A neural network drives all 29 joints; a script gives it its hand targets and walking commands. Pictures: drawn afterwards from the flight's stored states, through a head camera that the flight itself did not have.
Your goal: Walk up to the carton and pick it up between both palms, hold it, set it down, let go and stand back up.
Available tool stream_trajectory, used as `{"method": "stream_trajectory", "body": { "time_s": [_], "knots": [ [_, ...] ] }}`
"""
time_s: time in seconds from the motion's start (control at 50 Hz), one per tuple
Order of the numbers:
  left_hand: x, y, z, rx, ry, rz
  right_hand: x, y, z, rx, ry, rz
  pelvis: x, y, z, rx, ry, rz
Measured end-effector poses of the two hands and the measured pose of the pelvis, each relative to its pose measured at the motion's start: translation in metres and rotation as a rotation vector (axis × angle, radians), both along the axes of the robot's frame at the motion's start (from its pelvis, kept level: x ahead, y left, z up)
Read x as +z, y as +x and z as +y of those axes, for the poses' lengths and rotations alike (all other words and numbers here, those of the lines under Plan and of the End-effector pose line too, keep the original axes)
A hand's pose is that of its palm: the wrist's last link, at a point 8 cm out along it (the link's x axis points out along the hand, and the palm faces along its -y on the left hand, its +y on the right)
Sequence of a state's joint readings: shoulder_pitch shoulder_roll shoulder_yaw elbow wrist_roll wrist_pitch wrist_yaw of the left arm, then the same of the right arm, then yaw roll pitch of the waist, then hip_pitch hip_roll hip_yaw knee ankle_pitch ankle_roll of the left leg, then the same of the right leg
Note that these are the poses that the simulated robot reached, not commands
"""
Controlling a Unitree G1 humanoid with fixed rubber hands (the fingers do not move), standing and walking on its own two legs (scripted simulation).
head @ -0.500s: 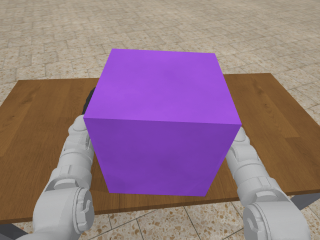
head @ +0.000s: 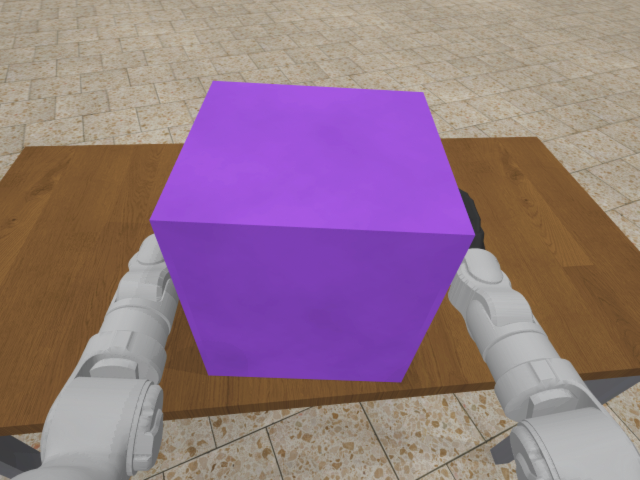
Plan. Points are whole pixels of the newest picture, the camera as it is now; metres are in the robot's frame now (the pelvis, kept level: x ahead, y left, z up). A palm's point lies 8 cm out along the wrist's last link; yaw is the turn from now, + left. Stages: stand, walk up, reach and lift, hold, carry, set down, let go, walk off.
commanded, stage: set down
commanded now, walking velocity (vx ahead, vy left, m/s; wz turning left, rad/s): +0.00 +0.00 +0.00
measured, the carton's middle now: (311, 239) +0.41 +0.05 +0.10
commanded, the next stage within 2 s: none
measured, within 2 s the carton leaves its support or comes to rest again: neither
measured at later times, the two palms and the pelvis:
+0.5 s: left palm (132, 193) +0.40 +0.26 +0.17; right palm (499, 217) +0.39 -0.16 +0.18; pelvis -0.02 +0.00 +0.00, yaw +0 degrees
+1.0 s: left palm (107, 172) +0.38 +0.27 +0.22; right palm (537, 209) +0.37 -0.18 +0.21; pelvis -0.01 +0.01 +0.00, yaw -1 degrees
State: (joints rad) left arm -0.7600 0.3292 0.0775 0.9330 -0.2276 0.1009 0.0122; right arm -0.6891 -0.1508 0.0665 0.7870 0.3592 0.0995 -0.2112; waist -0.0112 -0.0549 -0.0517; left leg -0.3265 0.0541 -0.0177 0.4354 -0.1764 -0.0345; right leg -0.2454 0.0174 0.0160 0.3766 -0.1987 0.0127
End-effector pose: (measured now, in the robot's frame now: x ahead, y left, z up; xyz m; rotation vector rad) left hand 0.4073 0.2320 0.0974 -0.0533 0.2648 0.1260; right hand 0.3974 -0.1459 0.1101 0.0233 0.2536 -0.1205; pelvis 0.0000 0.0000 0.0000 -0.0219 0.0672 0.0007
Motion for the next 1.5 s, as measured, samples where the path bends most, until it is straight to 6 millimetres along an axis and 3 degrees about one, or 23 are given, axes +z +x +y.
{"method": "stream_trajectory", "body": {
  "time_s": [0.16, 0.34, 0.5, 0.64, 0.76, 0.92, 1.06, 1.34, 1.5],
  "knots": [
    [0.014, 0.003, 0.002, 0.006, -0.01, -0.005, 0.018, 0.003, -0.004, 0.001, -0.001, -0.004, -0.002, -0.007, -0.005, 0.003, 0.002, 0.026],
    [0.055, -0.002, 0.014, 0.011, -0.012, -0.035, 0.054, -0.002, -0.014, -0.02, 0.014, -0.039, 0.001, -0.014, -0.004, -0.001, 0.004, -0.03],
    [0.075, -0.008, 0.029, 0.024, -0.001, -0.039, 0.067, -0.008, -0.016, -0.022, 0.032, -0.013, 0.001, -0.021, 0.002, -0.002, 0.002, -0.05],
    [0.085, -0.009, 0.028, 0.007, -0.004, -0.039, 0.08, -0.007, -0.007, 0.015, 0.049, -0.025, 0.001, -0.023, 0.006, -0.006, -0.002, -0.029],
    [0.101, -0.011, 0.026, -0.007, 0.014, -0.045, 0.097, -0.007, -0.014, 0.014, 0.039, -0.048, 0.002, -0.021, 0.007, -0.003, -0.004, -0.051],
    [0.113, -0.018, 0.034, -0.009, 0.036, -0.031, 0.103, -0.019, -0.034, -0.014, 0.037, -0.054, 0.004, -0.015, 0.007, -0.014, 0.0, -0.088],
    [0.121, -0.031, 0.035, -0.021, 0.055, -0.052, 0.094, -0.035, -0.039, 0.012, 0.061, -0.057, 0.004, -0.013, 0.007, -0.02, 0.0, -0.107],
    [0.1, -0.06, 0.03, -0.057, 0.046, 0.001, 0.086, -0.066, -0.032, 0.028, 0.058, -0.065, 0.004, -0.02, 0.01, -0.02, 0.002, -0.12],
    [0.069, -0.089, 0.034, -0.058, 0.046, 0.026, 0.058, -0.091, -0.029, 0.023, 0.034, -0.023, 0.003, -0.019, 0.013, -0.023, 0.003, -0.136]
  ]
}}
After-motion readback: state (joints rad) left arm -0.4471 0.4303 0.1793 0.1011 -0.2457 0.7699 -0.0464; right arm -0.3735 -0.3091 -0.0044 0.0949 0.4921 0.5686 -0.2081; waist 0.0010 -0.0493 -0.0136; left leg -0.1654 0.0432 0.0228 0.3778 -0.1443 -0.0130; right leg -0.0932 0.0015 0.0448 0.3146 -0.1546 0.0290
